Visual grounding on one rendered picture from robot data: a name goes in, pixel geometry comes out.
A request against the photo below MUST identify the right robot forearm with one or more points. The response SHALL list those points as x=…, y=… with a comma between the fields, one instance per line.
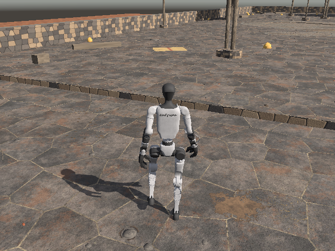
x=192, y=139

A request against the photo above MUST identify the left robot forearm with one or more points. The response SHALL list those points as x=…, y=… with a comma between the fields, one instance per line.
x=144, y=144

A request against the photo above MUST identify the robot right shin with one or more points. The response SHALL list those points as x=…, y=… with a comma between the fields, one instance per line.
x=177, y=196

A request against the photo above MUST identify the left robot upper arm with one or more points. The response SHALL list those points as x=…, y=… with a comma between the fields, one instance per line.
x=149, y=119

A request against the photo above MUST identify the left robot hand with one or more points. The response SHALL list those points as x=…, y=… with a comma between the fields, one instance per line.
x=141, y=161

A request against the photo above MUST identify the right robot upper arm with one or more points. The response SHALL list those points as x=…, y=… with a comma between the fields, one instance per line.
x=187, y=119

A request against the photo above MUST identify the right robot hand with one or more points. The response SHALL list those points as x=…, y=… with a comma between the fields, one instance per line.
x=190, y=149

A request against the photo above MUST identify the humanoid robot torso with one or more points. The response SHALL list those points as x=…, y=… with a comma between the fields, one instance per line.
x=168, y=121

